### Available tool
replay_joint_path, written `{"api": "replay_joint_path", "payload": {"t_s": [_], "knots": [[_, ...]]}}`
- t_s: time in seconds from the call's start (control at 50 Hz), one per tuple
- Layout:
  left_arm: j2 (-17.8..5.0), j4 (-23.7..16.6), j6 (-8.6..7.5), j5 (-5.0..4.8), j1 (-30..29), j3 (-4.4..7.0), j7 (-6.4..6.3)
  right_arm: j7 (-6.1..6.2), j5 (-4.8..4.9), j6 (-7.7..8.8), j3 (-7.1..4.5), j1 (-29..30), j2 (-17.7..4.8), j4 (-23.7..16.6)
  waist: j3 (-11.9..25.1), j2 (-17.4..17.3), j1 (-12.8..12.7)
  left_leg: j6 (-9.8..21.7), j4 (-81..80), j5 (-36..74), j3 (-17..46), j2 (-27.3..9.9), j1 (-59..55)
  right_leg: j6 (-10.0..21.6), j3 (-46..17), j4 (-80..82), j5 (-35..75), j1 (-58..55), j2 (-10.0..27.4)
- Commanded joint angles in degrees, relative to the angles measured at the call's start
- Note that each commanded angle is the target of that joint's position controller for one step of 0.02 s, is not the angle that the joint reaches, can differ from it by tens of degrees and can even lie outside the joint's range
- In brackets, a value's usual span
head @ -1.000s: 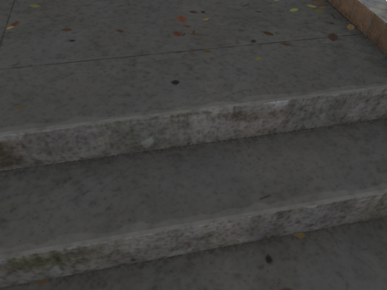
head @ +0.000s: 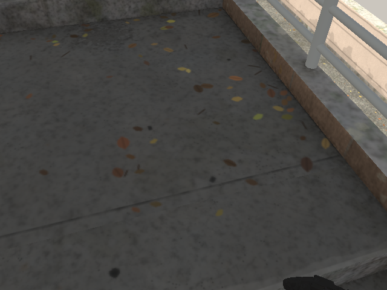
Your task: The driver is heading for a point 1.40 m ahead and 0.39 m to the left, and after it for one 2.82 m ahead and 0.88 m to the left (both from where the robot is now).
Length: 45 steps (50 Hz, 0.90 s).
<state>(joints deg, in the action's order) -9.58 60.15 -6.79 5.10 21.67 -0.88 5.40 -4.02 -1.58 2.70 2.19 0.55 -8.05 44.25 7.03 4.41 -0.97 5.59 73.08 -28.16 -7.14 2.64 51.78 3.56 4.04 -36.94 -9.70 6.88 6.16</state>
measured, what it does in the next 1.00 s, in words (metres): climbs, turning left: right foot 0.15 m higher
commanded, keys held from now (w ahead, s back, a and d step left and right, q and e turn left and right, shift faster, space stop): w+q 0.88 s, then w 0.12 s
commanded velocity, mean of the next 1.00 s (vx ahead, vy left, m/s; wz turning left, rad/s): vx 0.50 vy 0.00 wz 0.55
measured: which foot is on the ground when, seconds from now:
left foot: down 0.00-0.50, up 0.52-1.00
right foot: up 0.00-0.46, down 0.48-1.00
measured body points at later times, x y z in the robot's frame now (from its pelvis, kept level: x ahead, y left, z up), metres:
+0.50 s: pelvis +0.33 -0.02 +0.13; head +0.32 -0.01 +0.58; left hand +0.58 +0.18 +0.10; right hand +0.29 -0.21 -0.02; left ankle +0.11 +0.07 -0.59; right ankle +0.50 -0.09 -0.47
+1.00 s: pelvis +0.57 +0.04 +0.28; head +0.57 +0.04 +0.73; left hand +0.43 +0.17 +0.12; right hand +0.87 +0.02 +0.19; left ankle +0.62 +0.26 -0.39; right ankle +0.51 -0.10 -0.46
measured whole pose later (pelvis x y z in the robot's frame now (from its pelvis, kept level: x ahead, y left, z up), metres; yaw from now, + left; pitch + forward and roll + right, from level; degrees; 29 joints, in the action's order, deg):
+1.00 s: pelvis +0.57 +0.04 +0.28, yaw +33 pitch +3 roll -1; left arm -5.5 62.5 -8.5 5.2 23.9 -1.1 2.3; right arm -5.5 -2.3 2.7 -1.8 4.5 -8.5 50.6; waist 3.8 -0.9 -4.7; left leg 6.5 51.2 0.1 0.4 -5.8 45.3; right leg -0.5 22.9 -11.4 -17.1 -3.5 1.5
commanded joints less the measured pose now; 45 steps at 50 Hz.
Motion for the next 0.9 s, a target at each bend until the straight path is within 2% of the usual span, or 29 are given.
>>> {"api": "replay_joint_path", "payload": {"t_s": [0.02, 0.06, 0.1, 0.12, 0.16, 0.18, 0.2, 0.24, 0.3, 0.34, 0.36, 0.38, 0.4, 0.42, 0.46, 0.48, 0.5, 0.52, 0.54, 0.56, 0.58, 0.6, 0.62, 0.66, 0.72, 0.76, 0.78, 0.84, 0.9], "knots": [[-5.98, -5.17, 0.91, -2.93, -4.79, 2.06, 1.03, 2.78, -3.10, 1.31, -6.46, -36.52, -17.32, 9.37, 5.24, -14.70, 13.66, 11.79, -46.34, -11.97, 56.74, -11.68, -53.57, 2.06, -16.37, -49.71, 5.37, 50.93, -8.53], [-3.19, -4.85, 0.29, -1.94, -7.47, 1.23, -1.34, 2.51, -1.67, 1.59, -4.89, -26.49, -8.82, 11.70, -2.87, -8.71, 6.94, 13.39, -42.97, -5.08, 48.58, -10.25, -33.98, 3.84, -16.94, -63.14, 10.93, 51.82, -7.34], [-0.52, -8.22, 0.98, -1.21, -10.21, -0.23, -2.70, 1.80, -1.36, 1.24, -2.94, -14.80, -2.48, 11.80, -1.14, -2.26, -0.65, 11.30, -44.52, 2.45, 39.84, -8.65, -24.57, 6.36, -16.67, -67.90, 9.08, 52.97, -6.59], [-1.24, -8.07, 1.70, -1.00, -9.02, -0.42, -2.78, 1.87, -0.97, 1.36, -2.33, -11.26, -0.81, 11.53, -0.12, -4.17, -2.42, 11.28, -46.45, 5.26, 37.14, -7.89, -23.08, 6.88, -16.07, -71.19, 6.47, 54.77, -6.31], [-3.02, -8.40, 2.78, -0.40, -9.97, -0.78, -2.27, 1.70, -1.98, 2.22, -2.42, -13.74, -1.85, 14.23, -0.08, -3.57, -2.44, 10.15, -46.96, 9.54, 29.21, -5.62, -24.70, 5.93, -12.56, -68.93, 5.29, 60.00, -5.39], [-4.14, -10.02, 2.94, -1.74, -13.10, -0.60, -2.33, 1.07, -2.92, 2.39, -2.96, -13.61, -3.67, 13.66, -1.25, -2.36, -1.94, 9.53, -49.54, 9.75, 24.93, -4.94, -21.37, 4.80, -8.87, -63.74, 3.60, 56.65, -3.76], [-4.37, -10.76, 3.04, -1.87, -15.24, -0.79, -2.20, 1.20, -3.61, 2.69, -2.96, -15.65, -4.57, 13.84, -1.66, -3.55, -0.52, 9.51, -50.13, 9.14, 23.75, -3.79, -20.53, 3.99, -7.21, -61.95, 3.83, 56.34, -3.33], [-1.81, -11.19, 2.58, -1.38, -16.92, -1.77, -2.63, 1.65, -4.22, 3.29, -1.97, -27.12, -2.89, 18.03, -3.37, -10.17, 3.16, 11.52, -49.92, 14.73, 28.00, -5.81, -27.44, 3.38, -5.23, -79.55, -1.10, 65.80, -3.85], [-2.13, -16.47, 1.71, -1.48, -28.22, -2.93, -3.73, 1.97, -5.43, 3.46, -1.28, -37.05, -1.11, 22.52, -8.22, -8.16, 7.33, 11.13, -48.92, 13.54, 34.23, -10.12, -46.00, 5.76, -8.78, -77.42, -11.41, 86.51, -2.69], [-1.52, -20.96, 2.05, -1.45, -36.05, -3.65, -4.37, 1.41, -6.07, 3.81, -1.23, -38.53, -1.76, 23.65, -7.81, -4.83, 7.14, 9.51, -51.65, 9.95, 34.27, -9.83, -45.55, 5.25, -6.05, -60.37, -5.28, 83.66, -0.32], [-1.67, -23.02, 2.63, -1.15, -40.27, -3.65, -4.31, 0.90, -5.34, 3.88, -1.26, -37.42, -2.49, 22.29, -8.13, -6.03, 7.65, 9.97, -54.87, 9.94, 33.03, -8.46, -37.59, 4.67, -2.79, -54.38, -0.83, 75.16, 0.03], [0.29, -26.49, 4.34, -0.68, -47.29, -4.60, -3.79, -1.01, -3.56, 3.44, -1.16, -29.97, -3.43, 18.57, -9.10, -7.05, 5.67, 10.79, -67.30, 11.81, 30.51, -10.24, -18.33, 3.07, 1.44, -44.45, -4.12, 52.23, 0.57], [2.37, -27.64, 5.41, -0.66, -47.24, -4.86, -2.97, -1.60, -1.49, 4.06, -0.90, -27.11, -3.52, 15.78, -9.79, -10.73, 3.89, 11.41, -70.77, 14.65, 29.32, -11.11, -6.91, 1.03, 5.72, -43.27, -5.41, 35.55, -0.45], [1.42, -27.45, 5.54, -1.62, -43.68, -4.15, -2.32, -1.81, -0.46, 4.86, -1.16, -27.12, -5.73, 14.63, -8.42, -13.25, 1.82, 10.54, -68.33, 31.87, 29.01, -13.05, -8.93, 0.20, 5.77, -44.94, -5.17, 29.05, -3.49], [-6.72, -23.99, 5.67, -2.89, -34.71, -0.97, -2.22, -1.55, 1.04, 6.18, -3.83, -26.36, -13.17, 12.50, -2.78, -12.57, -2.55, 6.76, -57.58, 78.41, 24.40, -13.71, -34.59, 0.73, 5.99, -28.33, -10.55, 28.51, -9.65], [-10.71, -21.23, 4.11, -3.02, -24.05, 1.03, -2.84, -2.29, 0.13, 6.51, -5.34, -26.22, -15.33, 12.33, 3.29, -14.66, -5.30, 3.18, -45.03, 89.51, 21.88, -11.55, -40.23, 3.34, 0.52, -24.53, -6.52, 19.05, -8.85], [-9.30, -18.30, 3.06, -2.56, -11.37, 0.53, -2.91, -2.20, -2.08, 6.98, -3.79, -33.89, -5.45, 12.82, 21.65, 0.39, -5.15, 0.83, -24.10, 68.00, 21.88, -4.43, -23.51, 13.89, -22.47, -16.99, 5.82, -9.88, 2.50], [-11.87, -14.37, 3.18, -1.60, 1.93, 0.94, -3.02, -2.73, -2.74, 6.17, -3.08, -34.62, -0.72, 12.17, 28.72, 13.81, -8.30, 0.14, -5.16, 17.02, 23.22, 5.12, -7.08, 20.64, -52.68, 2.33, -10.03, -22.29, 14.81], [-12.98, -11.33, 2.22, -1.09, 6.24, 1.40, -3.79, -2.94, -1.27, 4.71, -5.03, -25.55, -4.07, 12.43, 14.04, 12.67, -11.81, 0.18, 23.55, 19.70, 25.62, 3.77, 2.31, 16.33, -59.93, 10.88, -36.63, -7.12, 14.95], [-14.62, -9.80, 1.07, -2.54, -1.09, 2.02, -4.29, -2.28, -0.95, 4.59, -5.43, -23.18, -3.85, 12.73, 1.82, 7.44, -7.85, 0.89, 30.53, 24.88, 21.68, 0.39, 6.26, 12.70, -51.07, 11.29, -46.87, 7.49, 13.63], [-10.48, -8.01, 0.96, -2.90, -6.75, 1.57, -4.47, -1.17, -1.62, 4.68, -5.14, -24.94, -2.69, 14.14, 0.18, 1.05, -3.85, 1.57, 32.26, 26.33, 18.83, -1.77, 3.51, 12.15, -41.55, 9.34, -38.97, 14.38, 13.96], [-3.30, -6.66, 1.45, -2.73, -8.90, 0.19, -4.50, -0.42, -2.09, 4.54, -4.85, -23.12, -1.59, 13.86, 0.68, -5.82, -1.97, 2.58, 32.63, 26.86, 17.78, -3.25, 2.34, 11.56, -33.65, 7.57, -27.39, 16.30, 14.62], [2.72, -5.91, 1.65, -2.62, -11.37, -0.90, -4.91, -0.14, -2.30, 3.87, -4.38, -19.51, -0.56, 12.64, 0.18, -7.89, 0.28, 3.82, 30.23, 27.05, 17.53, -5.24, 1.46, 10.32, -27.99, 8.28, -20.44, 18.11, 14.11], [7.06, -5.13, 1.56, -2.68, -14.50, -1.54, -6.39, -0.57, -1.68, 2.33, -3.43, -15.12, 1.35, 11.03, -0.82, -3.90, 3.18, 7.19, 31.78, 24.13, 18.34, -6.22, 3.32, 8.95, -21.34, 12.90, -9.51, 19.44, 12.37], [2.08, -4.60, -0.17, -0.91, -15.98, 0.26, -5.82, -1.81, 0.04, 3.23, -3.43, -9.53, -1.02, 8.09, -2.51, -6.04, 4.14, 6.73, 20.89, 25.31, 15.04, -7.18, 1.18, 5.49, -3.56, 20.73, -3.54, 19.69, 8.56], [1.22, -5.01, -1.17, -1.04, -16.01, -0.15, -5.60, -2.79, -0.83, 3.76, -4.52, -5.70, -4.76, 7.41, -3.66, -1.64, 3.81, 5.16, 14.91, 28.29, 13.90, -7.79, 0.47, 5.72, 1.78, 24.81, 2.92, 15.68, 6.88], [0.89, -4.04, -1.45, -0.24, -13.64, -0.29, -5.69, -3.01, -1.20, 4.00, -4.56, -4.65, -5.61, 7.44, -3.23, -3.36, 3.30, 4.92, 13.61, 30.65, 15.80, -7.68, 2.76, 6.15, 3.01, 24.02, 9.05, 11.75, 7.81], [-2.60, -0.73, -1.99, 2.15, -2.92, 0.07, -5.61, -2.57, -0.73, 3.51, -3.98, -0.34, -3.72, 5.85, -2.80, -3.50, 0.62, 3.29, -1.75, 33.16, 14.27, -8.80, 8.40, 6.41, 7.84, 24.74, 22.52, -4.75, 9.15], [-2.70, 0.43, -1.85, 1.07, 2.15, 0.53, -4.02, -2.23, -0.40, 1.73, -4.07, 5.89, -3.29, 4.17, -5.11, -1.24, -2.18, 1.30, -13.93, 32.06, 8.38, -9.46, 1.31, 6.55, 11.87, 28.16, 26.73, -6.99, 9.21]]}}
